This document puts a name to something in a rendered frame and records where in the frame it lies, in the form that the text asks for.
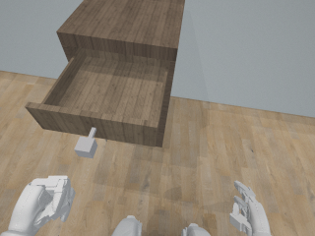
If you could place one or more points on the left robot thigh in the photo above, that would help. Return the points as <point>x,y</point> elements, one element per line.
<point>128,227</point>

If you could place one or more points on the cabinet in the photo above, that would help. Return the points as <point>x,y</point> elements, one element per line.
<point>144,28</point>

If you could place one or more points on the left robot shin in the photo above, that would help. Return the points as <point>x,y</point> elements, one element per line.
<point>131,216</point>

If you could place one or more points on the right robot hand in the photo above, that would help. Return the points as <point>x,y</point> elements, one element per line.
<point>252,218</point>

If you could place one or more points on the handle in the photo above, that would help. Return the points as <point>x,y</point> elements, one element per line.
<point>86,146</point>

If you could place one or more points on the drawer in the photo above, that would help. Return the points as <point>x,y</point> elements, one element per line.
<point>120,95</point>

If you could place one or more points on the left robot hand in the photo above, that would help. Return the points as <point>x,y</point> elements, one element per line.
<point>51,194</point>

